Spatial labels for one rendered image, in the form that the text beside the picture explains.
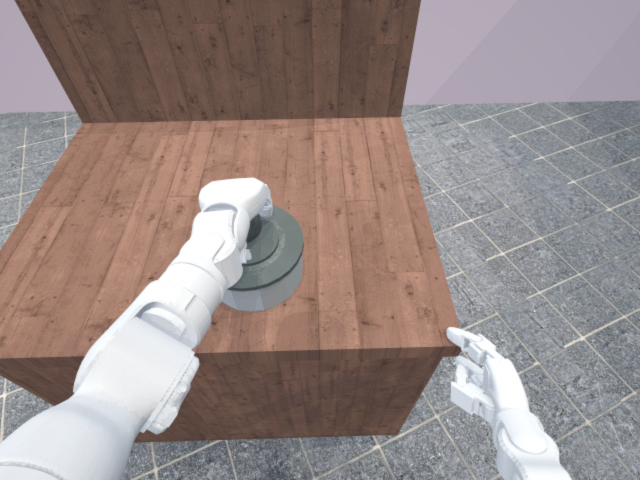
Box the knob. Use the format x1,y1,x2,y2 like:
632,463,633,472
246,214,262,242

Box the left robot hand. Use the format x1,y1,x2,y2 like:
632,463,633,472
199,178,273,264

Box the robot left forearm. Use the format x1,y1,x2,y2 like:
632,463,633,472
73,199,250,393

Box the robot right forearm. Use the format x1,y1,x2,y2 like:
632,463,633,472
492,409,572,480

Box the right robot hand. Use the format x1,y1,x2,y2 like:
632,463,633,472
446,327,530,429

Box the robot left upper arm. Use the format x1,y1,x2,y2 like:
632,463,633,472
0,317,199,480

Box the lid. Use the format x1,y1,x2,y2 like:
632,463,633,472
227,205,304,291

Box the pot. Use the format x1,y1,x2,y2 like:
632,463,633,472
222,256,303,312

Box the table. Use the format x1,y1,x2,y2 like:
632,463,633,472
0,0,462,443

